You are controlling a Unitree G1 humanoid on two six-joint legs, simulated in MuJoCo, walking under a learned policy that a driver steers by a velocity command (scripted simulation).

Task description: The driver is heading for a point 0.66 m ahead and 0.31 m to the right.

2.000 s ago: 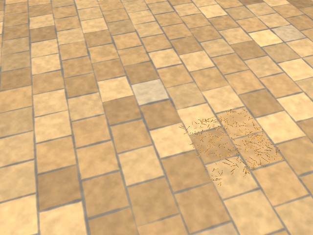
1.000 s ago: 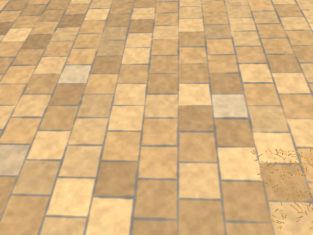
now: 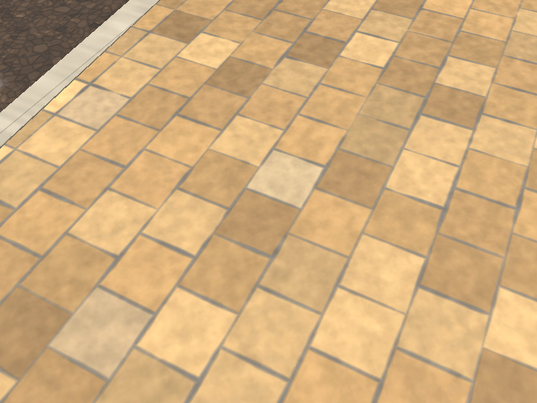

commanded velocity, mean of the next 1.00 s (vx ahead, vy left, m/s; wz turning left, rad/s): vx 0.50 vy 0.00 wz -0.47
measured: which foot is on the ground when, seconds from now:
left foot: up 0.00-0.28, down 0.30-0.80, up 0.82-1.00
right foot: down 0.00-0.30, up 0.32-0.78, down 0.80-1.00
